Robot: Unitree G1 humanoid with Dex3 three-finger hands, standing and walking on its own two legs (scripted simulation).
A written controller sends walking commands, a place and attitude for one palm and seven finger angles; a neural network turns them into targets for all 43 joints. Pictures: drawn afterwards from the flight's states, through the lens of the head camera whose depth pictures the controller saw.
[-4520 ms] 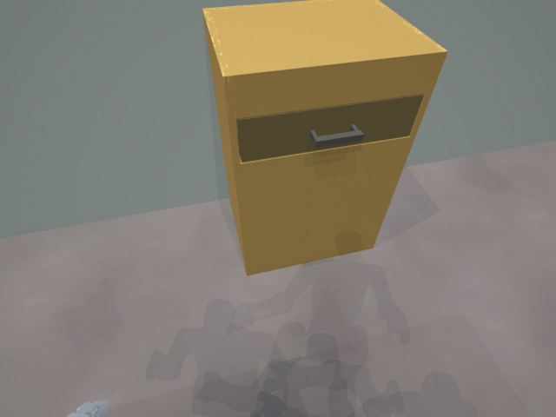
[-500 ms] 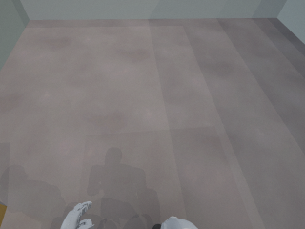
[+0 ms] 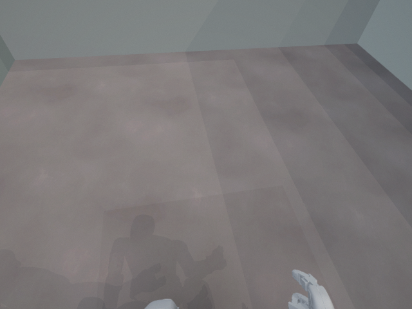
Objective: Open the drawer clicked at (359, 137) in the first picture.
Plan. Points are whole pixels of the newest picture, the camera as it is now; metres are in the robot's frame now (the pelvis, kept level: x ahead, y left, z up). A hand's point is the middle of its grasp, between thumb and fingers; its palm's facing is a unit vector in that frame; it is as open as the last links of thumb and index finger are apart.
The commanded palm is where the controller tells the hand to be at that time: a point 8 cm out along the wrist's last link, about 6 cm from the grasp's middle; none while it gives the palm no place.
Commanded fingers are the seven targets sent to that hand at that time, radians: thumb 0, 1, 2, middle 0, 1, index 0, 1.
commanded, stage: walk to a spot facing it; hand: left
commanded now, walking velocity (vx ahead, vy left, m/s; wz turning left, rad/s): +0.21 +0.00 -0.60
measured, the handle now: out of the picture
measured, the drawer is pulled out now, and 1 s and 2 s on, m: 0.00 0.00 0.00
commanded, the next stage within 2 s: turn to face it in 0.28 s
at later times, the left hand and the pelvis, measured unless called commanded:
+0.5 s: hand (178, 226) +0.32 +0.11 -0.14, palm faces -0.29 -0.92 -0.28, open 7.4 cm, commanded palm none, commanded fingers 0.00 0.90 0.90 -0.20 -0.30 -0.20 -0.30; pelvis +0.13 -0.04 +0.00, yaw -16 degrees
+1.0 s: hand (142, 261) +0.23 +0.19 -0.16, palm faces +0.03 -0.97 -0.23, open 7.4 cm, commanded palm none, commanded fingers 0.00 0.90 0.90 -0.20 -0.30 -0.20 -0.30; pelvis +0.16 -0.02 +0.01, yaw -1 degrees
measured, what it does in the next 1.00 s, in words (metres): walks ahead: right foot, then left foot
